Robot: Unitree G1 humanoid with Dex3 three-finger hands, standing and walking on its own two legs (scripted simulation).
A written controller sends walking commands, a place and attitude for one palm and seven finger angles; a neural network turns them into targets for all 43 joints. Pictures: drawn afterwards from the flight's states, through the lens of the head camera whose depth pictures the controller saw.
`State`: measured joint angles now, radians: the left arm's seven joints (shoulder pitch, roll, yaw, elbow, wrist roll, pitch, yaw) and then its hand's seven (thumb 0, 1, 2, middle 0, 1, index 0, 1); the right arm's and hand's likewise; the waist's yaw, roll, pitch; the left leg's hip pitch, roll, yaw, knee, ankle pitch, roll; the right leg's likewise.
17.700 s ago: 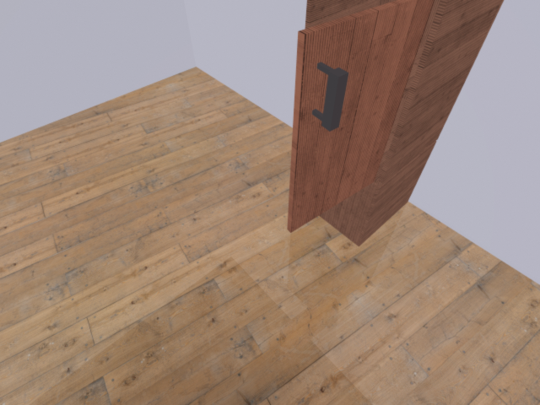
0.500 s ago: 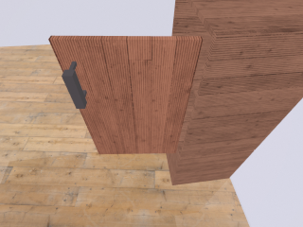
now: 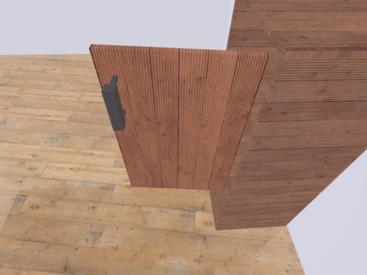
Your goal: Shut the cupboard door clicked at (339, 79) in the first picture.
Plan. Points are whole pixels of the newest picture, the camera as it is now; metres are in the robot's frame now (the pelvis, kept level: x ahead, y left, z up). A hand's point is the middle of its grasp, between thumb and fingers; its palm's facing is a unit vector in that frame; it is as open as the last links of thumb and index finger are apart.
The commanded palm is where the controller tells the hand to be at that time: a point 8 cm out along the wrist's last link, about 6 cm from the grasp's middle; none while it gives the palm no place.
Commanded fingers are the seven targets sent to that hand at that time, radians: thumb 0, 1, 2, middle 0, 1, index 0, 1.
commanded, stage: look again from close up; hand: left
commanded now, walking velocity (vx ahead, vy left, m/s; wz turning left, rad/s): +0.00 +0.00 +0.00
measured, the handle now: (117, 103) +0.46 +0.20 +0.12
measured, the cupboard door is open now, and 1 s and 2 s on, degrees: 84 84 84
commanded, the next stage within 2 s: raise the hand and make a fist in 0.54 s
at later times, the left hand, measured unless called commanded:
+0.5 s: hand out of the picture +0.02 +0.18 -0.18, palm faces -0.01 -0.99 -0.16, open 7.3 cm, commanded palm none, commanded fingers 0.00 0.90 0.90 -0.20 -0.30 -0.20 -0.30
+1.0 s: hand (109, 248) +0.18 +0.17 -0.02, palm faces -0.03 -1.00 +0.02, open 6.5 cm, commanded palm +0.12 +0.23 -0.03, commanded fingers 0.00 0.90 0.90 -0.53 -0.66 -0.53 -0.66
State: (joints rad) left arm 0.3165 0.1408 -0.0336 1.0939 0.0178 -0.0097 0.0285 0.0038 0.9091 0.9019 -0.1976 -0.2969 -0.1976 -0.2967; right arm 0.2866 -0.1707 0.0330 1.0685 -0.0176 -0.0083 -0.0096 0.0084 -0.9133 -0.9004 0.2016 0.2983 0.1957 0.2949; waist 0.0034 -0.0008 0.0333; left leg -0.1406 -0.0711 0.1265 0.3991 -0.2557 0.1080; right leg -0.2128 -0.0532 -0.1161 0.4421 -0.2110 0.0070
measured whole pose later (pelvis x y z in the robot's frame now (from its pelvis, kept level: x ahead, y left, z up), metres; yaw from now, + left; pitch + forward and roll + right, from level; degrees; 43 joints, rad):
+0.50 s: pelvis +0.02 +0.02 +0.00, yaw -1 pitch -2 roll -1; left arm 0.28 0.14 -0.02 1.11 0.01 0.00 0.05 0.01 0.92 0.90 -0.20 -0.30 -0.20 -0.30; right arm 0.29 -0.13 0.04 1.14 -0.01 -0.02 -0.03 0.00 -0.91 -0.90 0.20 0.30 0.20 0.29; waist 0.00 -0.01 0.06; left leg -0.08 -0.09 0.14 0.38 -0.28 0.13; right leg -0.17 -0.07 -0.09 0.45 -0.24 0.04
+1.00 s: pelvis -0.01 +0.00 -0.05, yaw +4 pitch +7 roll +0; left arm 0.45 0.18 0.09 0.09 -0.21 -0.46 -0.28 0.00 0.92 0.90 -0.36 -0.47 -0.36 -0.47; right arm 0.20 -0.26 -0.05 0.60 0.01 -0.26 0.03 0.01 -0.90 -0.90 0.20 0.30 0.20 0.30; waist -0.04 -0.05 -0.12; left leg -0.55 -0.09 0.10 0.89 -0.47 0.06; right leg -0.64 0.01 -0.04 0.90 -0.39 -0.04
